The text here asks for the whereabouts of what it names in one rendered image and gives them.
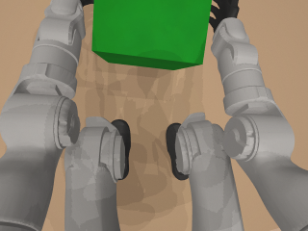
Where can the robot right thigh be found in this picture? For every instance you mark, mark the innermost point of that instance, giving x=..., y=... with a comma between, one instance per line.
x=215, y=201

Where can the right robot upper arm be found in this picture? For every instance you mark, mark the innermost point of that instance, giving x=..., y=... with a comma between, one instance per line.
x=263, y=145

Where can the robot thigh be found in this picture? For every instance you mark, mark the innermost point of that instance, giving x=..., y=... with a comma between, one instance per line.
x=90, y=183
x=215, y=201

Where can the right robot forearm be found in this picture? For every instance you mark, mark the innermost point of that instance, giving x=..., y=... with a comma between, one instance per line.
x=240, y=73

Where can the right robot hand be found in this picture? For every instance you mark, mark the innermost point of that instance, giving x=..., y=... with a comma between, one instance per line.
x=226, y=9

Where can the left robot forearm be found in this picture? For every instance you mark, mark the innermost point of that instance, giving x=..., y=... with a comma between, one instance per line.
x=55, y=54

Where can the left robot upper arm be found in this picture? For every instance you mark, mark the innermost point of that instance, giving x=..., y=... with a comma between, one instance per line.
x=36, y=128

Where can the robot left thigh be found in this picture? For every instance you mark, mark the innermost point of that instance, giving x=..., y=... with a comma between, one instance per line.
x=90, y=183

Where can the carton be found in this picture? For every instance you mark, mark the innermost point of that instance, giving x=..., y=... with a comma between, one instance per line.
x=164, y=34

